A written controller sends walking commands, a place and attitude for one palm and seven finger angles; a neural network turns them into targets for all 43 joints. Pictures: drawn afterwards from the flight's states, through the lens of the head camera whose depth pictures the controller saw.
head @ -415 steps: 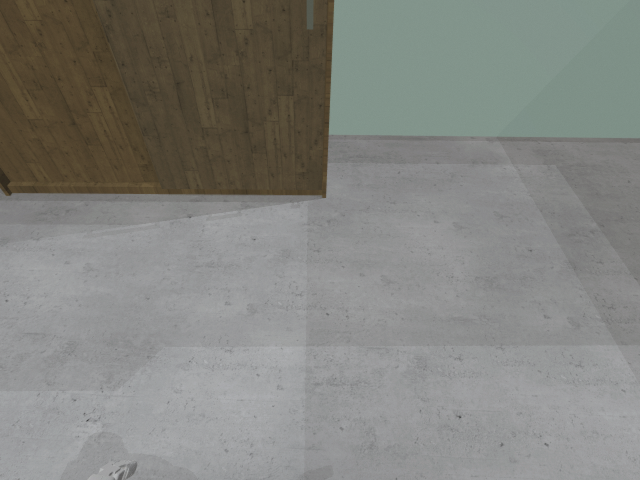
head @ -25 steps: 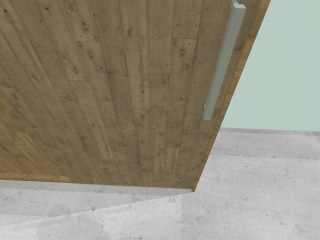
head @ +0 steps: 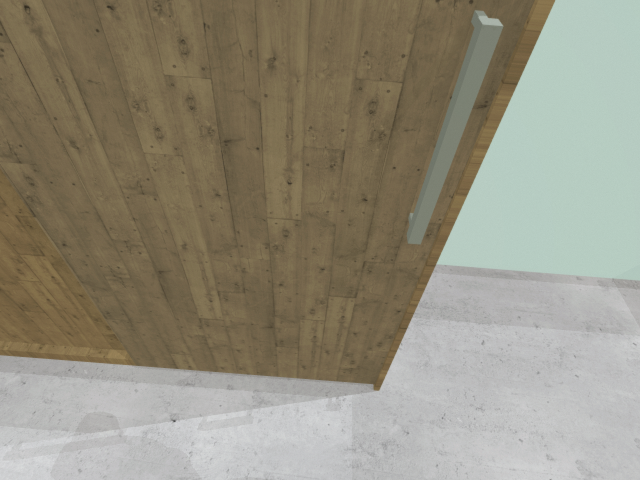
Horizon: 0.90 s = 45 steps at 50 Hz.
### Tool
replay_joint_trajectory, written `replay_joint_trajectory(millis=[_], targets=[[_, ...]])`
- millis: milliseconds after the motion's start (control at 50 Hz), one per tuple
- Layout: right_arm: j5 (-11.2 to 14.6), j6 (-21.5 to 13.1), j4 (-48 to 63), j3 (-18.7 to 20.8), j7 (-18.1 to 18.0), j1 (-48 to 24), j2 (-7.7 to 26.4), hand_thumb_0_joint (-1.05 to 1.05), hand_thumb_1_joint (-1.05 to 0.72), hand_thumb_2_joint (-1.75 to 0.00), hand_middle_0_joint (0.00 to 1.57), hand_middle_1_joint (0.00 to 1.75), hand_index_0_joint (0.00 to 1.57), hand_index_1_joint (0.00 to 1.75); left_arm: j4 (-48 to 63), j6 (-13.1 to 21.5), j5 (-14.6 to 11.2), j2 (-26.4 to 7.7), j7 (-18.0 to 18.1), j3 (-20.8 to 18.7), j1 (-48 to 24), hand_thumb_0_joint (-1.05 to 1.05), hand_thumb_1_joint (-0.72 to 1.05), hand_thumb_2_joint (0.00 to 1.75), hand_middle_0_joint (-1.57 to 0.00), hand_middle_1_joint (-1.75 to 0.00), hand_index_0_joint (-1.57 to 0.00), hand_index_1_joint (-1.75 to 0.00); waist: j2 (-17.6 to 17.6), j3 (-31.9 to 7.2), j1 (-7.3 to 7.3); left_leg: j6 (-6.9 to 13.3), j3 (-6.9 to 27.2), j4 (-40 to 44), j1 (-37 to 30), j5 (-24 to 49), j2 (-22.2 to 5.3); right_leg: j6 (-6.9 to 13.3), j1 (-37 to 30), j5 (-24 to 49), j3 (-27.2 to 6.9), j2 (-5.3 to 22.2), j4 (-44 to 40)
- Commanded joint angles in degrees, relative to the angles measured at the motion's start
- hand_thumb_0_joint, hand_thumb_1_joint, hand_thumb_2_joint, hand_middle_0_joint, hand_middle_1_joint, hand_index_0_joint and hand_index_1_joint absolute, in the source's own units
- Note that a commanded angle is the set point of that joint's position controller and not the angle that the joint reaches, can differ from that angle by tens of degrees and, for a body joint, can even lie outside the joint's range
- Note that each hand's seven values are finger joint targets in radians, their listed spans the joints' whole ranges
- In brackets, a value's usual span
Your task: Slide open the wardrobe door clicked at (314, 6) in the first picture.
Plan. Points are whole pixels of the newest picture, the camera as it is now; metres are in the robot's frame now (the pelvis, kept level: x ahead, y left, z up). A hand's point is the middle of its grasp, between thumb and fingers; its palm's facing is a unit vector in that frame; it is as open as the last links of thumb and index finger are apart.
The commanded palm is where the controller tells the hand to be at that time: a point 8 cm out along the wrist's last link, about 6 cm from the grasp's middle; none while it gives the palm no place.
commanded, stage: look again from close up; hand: right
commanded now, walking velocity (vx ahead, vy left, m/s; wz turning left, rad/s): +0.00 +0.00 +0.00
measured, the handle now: (440, 148) +0.51 -0.13 +0.17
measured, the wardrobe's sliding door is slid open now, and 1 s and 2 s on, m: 0.00 0.00 0.00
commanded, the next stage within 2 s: raise the hand with hooked fingers in 0.36 s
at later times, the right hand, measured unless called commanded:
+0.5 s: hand out of the picture +0.01 -0.16 -0.17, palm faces +0.09 +0.97 -0.20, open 7.3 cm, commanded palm +0.09 -0.22 -0.07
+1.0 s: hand out of the picture +0.12 -0.22 -0.02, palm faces +0.22 +0.97 -0.04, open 9.3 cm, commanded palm +0.13 -0.26 +0.00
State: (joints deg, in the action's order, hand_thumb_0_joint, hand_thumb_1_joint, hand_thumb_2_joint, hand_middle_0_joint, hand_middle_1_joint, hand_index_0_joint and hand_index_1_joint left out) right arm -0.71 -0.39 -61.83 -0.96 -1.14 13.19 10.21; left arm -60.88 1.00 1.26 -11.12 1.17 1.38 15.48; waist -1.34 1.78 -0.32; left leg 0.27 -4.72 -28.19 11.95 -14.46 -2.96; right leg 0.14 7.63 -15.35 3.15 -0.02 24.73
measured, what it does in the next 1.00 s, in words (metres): lowers itself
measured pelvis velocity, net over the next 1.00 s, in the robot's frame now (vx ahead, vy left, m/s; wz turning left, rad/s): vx -0.03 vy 0.01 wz -0.04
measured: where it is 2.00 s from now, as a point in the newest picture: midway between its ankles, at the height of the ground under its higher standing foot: outside the picture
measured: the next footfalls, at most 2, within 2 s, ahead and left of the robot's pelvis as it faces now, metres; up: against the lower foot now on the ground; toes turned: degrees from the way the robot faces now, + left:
none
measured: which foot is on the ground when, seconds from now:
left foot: down 0.00-1.00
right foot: down 0.00-1.00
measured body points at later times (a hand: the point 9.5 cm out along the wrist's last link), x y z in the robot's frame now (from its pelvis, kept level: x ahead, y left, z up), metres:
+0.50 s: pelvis -0.01 +0.02 +0.00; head +0.00 +0.02 +0.45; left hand +0.00 +0.24 -0.16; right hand +0.01 -0.21 -0.15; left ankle +0.01 +0.11 -0.74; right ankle -0.02 -0.12 -0.74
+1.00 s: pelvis -0.03 +0.01 -0.06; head +0.01 -0.02 +0.38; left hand +0.21 +0.24 -0.09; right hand +0.10 -0.27 -0.02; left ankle +0.01 +0.11 -0.74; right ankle -0.02 -0.12 -0.74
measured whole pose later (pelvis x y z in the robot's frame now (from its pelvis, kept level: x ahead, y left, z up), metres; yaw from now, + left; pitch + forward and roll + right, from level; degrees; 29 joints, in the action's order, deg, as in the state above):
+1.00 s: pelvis -0.03 +0.01 -0.06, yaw -2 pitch +8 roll +2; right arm 15.2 -30.3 0.7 11.7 13.3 31.8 11.4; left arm -29.7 15.3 -0.5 -16.1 3.0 -3.0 10.1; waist 2.3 -4.0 -3.8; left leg 1.6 -8.1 -55.8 38.7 -25.1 -2.8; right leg -0.5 38.5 -28.4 -1.2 2.1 58.7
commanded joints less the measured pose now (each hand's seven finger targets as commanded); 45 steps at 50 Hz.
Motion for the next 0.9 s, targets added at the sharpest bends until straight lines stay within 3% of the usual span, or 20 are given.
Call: replay_joint_trajectory(millis=[0,420,440,460,480,500,520,540,560,580,620,660,680,700,720,740,780,800,860,880], targets=[[0.21,-1.19,1.85,1.61,-0.42,1.81,8.16,0.00,-0.90,-0.90,0.20,0.30,0.20,0.30,1.62,1.20,-0.38,-5.89,0.23,-1.29,1.85,0.00,0.90,0.90,-0.20,-0.30,-0.20,-0.30,1.31,1.07,-0.17,1.90,5.65,5.74,-2.28,5.71,-4.38,1.42,4.59,7.50,-5.07,5.70,-5.69],[0.17,-1.40,-0.56,1.70,-0.42,3.11,6.93,0.00,-0.90,-0.90,0.20,0.30,0.20,0.30,-1.90,0.88,-0.47,-3.77,0.46,-1.38,3.42,0.00,0.90,0.90,-0.20,-0.30,-0.20,-0.30,2.05,1.57,-0.06,2.32,6.26,8.30,-1.95,5.26,-4.79,0.74,4.19,6.77,-4.21,5.69,-5.29],[-0.18,-2.14,-2.89,1.57,-2.82,9.49,5.98,0.00,-0.90,-0.90,0.20,0.30,0.20,0.30,1.17,1.04,-1.05,-4.85,-0.09,-2.04,-2.26,0.00,0.90,0.90,-0.20,-0.30,-0.20,-0.30,2.60,1.82,-2.40,0.78,9.21,7.06,-1.64,25.62,-7.94,-0.91,7.25,4.21,-1.44,6.25,5.99],[12.68,-15.49,84.87,8.91,-1.95,-34.53,18.91,0.00,-0.88,-0.89,0.20,0.32,0.20,0.32,21.82,9.70,-3.96,-14.24,2.85,-2.92,-2.10,0.00,0.90,0.90,-0.20,-0.30,-0.20,-0.30,-8.97,-25.96,4.72,1.30,6.76,3.36,-8.75,17.69,-2.09,1.35,-6.42,9.82,-2.18,-0.70,-1.60],[9.25,-14.46,79.65,13.42,-5.03,-23.67,23.27,0.00,-0.85,-0.88,0.20,0.33,0.20,0.33,19.44,14.03,-4.15,-7.84,4.95,-0.67,-7.40,0.00,0.90,0.90,-0.20,-0.30,-0.20,-0.30,-14.04,-18.46,0.89,1.62,6.57,2.01,-5.86,10.45,0.61,1.25,-6.49,9.66,0.87,0.11,-1.62],[8.70,-12.10,67.56,7.03,-6.10,-6.87,11.71,0.00,-0.83,-0.87,0.21,0.34,0.21,0.34,17.98,16.04,-2.88,-9.18,5.03,-1.79,-5.47,0.00,0.90,0.90,-0.20,-0.30,-0.20,-0.30,-11.37,-18.13,0.47,1.80,1.93,1.05,-5.40,4.15,0.85,0.75,-1.02,6.83,0.04,0.16,-2.24],[9.69,-6.52,54.40,1.04,-6.21,9.31,-1.01,0.00,-0.81,-0.86,0.21,0.36,0.21,0.36,16.75,16.43,-4.53,-6.36,4.54,-1.94,-5.32,0.00,0.90,0.90,-0.20,-0.30,-0.20,-0.30,-3.80,-7.77,1.18,1.29,1.15,2.48,0.14,1.96,1.50,0.76,4.22,3.52,-1.85,0.97,-2.21],[12.51,-7.43,63.98,2.17,-4.97,2.18,-0.05,0.00,-0.78,-0.85,0.21,0.37,0.21,0.37,20.79,17.26,-5.13,-8.81,4.30,-2.27,-5.84,0.00,0.90,0.90,-0.20,-0.30,-0.20,-0.30,0.47,-3.12,1.72,0.39,0.60,2.63,3.22,-1.61,1.07,0.90,6.47,0.24,-3.66,0.80,-1.49],[12.26,-10.66,64.87,5.02,-3.70,0.19,3.44,0.00,-0.76,-0.84,0.21,0.39,0.21,0.39,22.41,18.05,-4.59,-10.04,4.48,-3.55,-6.08,0.00,0.90,0.90,-0.20,-0.30,-0.20,-0.30,5.21,-0.39,2.88,-0.22,0.97,3.68,8.01,-8.18,1.01,0.93,8.82,-3.27,-3.06,0.47,0.93],[11.71,-14.42,61.33,6.15,-2.30,2.26,3.03,0.00,-0.74,-0.83,0.21,0.40,0.21,0.40,24.12,18.79,-3.71,-9.92,4.40,-4.35,-6.19,0.00,0.90,0.90,-0.20,-0.30,-0.20,-0.30,8.67,1.70,2.29,-0.33,1.21,3.43,10.40,-12.06,0.87,0.81,11.78,-3.98,-2.60,-0.48,3.51],[13.39,-20.62,47.51,8.26,2.54,16.87,-0.17,0.00,-0.69,-0.81,0.22,0.43,0.22,0.43,26.25,18.99,-2.44,-9.34,3.11,-5.27,-6.63,0.00,0.90,0.90,-0.20,-0.30,-0.20,-0.30,20.43,4.78,-0.75,-0.74,2.38,0.05,16.57,-18.61,1.01,0.03,21.45,-5.50,-2.60,-0.70,9.49],[15.86,-28.60,48.05,9.98,10.09,25.21,-0.27,0.00,-0.64,-0.79,0.22,0.47,0.22,0.47,29.70,18.69,-1.90,-9.83,1.13,-6.45,-7.99,0.00,0.90,0.90,-0.20,-0.30,-0.20,-0.30,22.52,1.06,-2.99,-0.59,4.40,-4.43,15.63,-16.19,0.77,-0.57,27.30,-5.13,-2.01,-1.45,14.74],[16.46,-31.06,46.06,13.37,14.31,28.57,2.37,0.00,-0.62,-0.78,0.22,0.48,0.22,0.48,31.76,18.15,-2.16,-10.66,-0.30,-7.29,-8.37,0.00,0.90,0.90,-0.20,-0.30,-0.20,-0.30,16.30,-1.04,-4.25,0.37,4.92,-7.23,13.33,-9.83,0.64,-0.89,26.70,-2.99,-1.42,-2.08,16.53],[17.19,-33.11,47.94,13.38,18.51,27.57,3.42,0.00,-0.60,-0.77,0.22,0.50,0.22,0.50,34.13,17.87,-2.21,-11.14,-1.13,-7.27,-9.59,0.00,0.90,0.90,-0.20,-0.30,-0.20,-0.30,14.24,-4.01,-3.48,0.52,5.29,-9.47,11.33,-3.27,-0.19,-0.95,27.48,-1.43,-1.15,-2.72,18.77],[16.88,-33.01,47.60,16.05,21.06,28.15,6.24,0.00,-0.57,-0.76,0.22,0.51,0.22,0.51,35.53,17.41,-2.83,-11.19,-1.24,-7.55,-10.60,0.00,0.90,0.90,-0.20,-0.30,-0.20,-0.30,11.49,-6.85,-3.88,0.57,6.30,-11.00,10.75,0.31,-0.69,-0.73,28.84,-0.61,-0.33,-2.85,20.42],[16.61,-31.74,49.29,16.59,22.39,27.19,6.98,0.00,-0.55,-0.75,0.22,0.53,0.22,0.53,36.89,16.65,-3.33,-10.91,-1.16,-7.33,-10.88,0.00,0.90,0.90,-0.20,-0.30,-0.20,-0.30,9.12,-8.90,-4.47,0.45,7.12,-11.83,10.85,1.04,-1.02,-0.32,30.49,-0.65,0.28,-3.16,21.19],[18.31,-29.29,58.89,19.13,22.42,20.67,10.05,0.00,-0.50,-0.73,0.23,0.55,0.23,0.55,39.53,15.33,-3.11,-10.71,-0.49,-7.09,-10.95,0.00,0.90,0.90,-0.20,-0.30,-0.20,-0.30,3.08,-11.64,-4.72,0.43,8.06,-12.30,12.40,-3.04,-0.92,0.24,30.69,-1.62,0.53,-3.34,22.19],[19.16,-28.94,64.17,18.77,21.74,17.03,9.64,0.00,-0.48,-0.72,0.23,0.57,0.23,0.57,41.28,15.16,-3.15,-10.29,0.07,-6.78,-11.36,0.00,0.90,0.90,-0.20,-0.30,-0.20,-0.30,0.83,-12.30,-3.98,0.48,7.85,-12.40,13.69,-6.16,-0.62,0.41,30.44,-2.36,0.71,-3.11,22.20],[18.77,-33.58,80.01,20.07,16.23,7.13,10.97,0.00,-0.41,-0.69,0.24,0.62,0.24,0.62,40.56,15.85,-2.54,-8.39,1.16,-6.50,-6.84,0.00,0.90,0.90,-0.20,-0.30,-0.20,-0.30,-5.63,-18.35,-1.52,0.74,6.77,-15.78,15.69,-3.25,0.88,0.94,26.07,0.77,-1.16,-1.49,24.10],[18.13,-35.78,86.12,17.76,14.91,1.42,11.15,0.00,-0.39,-0.68,0.24,0.63,0.24,0.63,39.74,16.07,-1.85,-8.80,1.39,-5.95,-5.48,0.00,0.90,0.90,-0.20,-0.30,-0.20,-0.30,-5.80,-18.26,0.46,0.81,5.60,-17.85,18.56,-2.06,1.85,1.14,25.61,0.75,-2.48,-0.85,24.97]])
